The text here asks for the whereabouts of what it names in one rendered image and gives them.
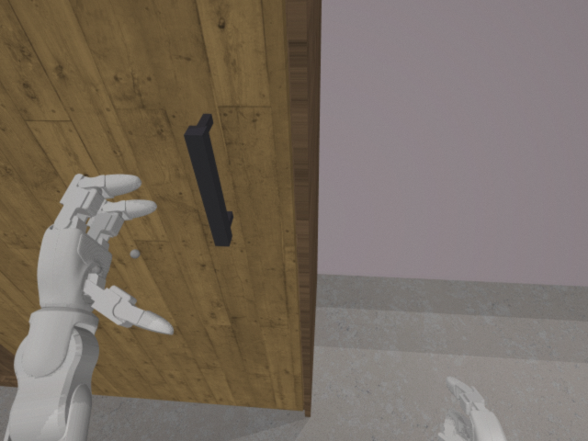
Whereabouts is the robot right hand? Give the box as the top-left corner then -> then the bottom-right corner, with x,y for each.
438,376 -> 507,441

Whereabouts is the robot left hand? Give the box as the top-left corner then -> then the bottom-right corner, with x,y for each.
37,174 -> 174,335

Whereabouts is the robot left forearm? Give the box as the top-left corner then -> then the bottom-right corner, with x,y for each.
4,307 -> 99,441

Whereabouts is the handle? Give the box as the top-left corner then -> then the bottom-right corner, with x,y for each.
184,114 -> 233,246

